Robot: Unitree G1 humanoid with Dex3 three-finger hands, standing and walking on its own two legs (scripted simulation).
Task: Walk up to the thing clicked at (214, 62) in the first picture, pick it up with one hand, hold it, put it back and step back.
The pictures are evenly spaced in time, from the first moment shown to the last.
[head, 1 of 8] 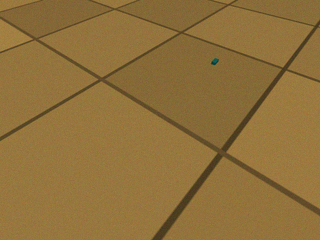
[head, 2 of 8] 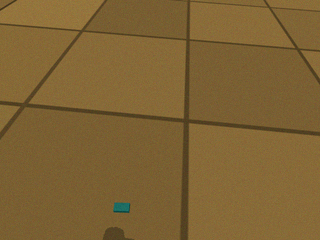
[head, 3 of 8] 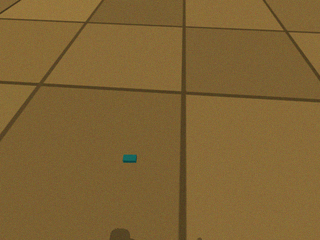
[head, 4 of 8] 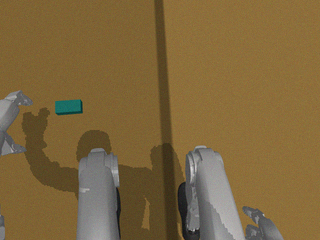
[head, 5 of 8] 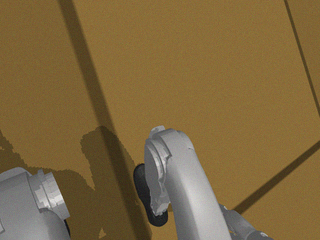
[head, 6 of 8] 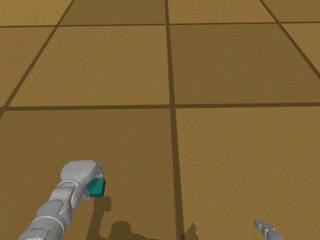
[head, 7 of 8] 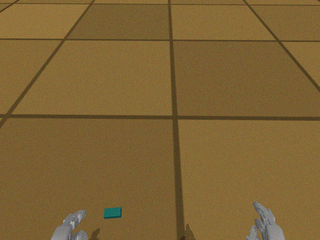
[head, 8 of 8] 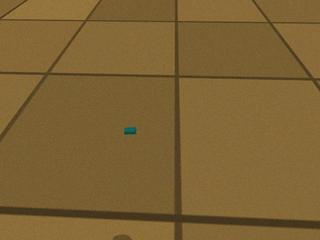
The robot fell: no
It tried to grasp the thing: yes
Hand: left
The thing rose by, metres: 0.68
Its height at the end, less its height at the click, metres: +0.00
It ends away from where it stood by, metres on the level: 0.02
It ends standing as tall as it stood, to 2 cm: yes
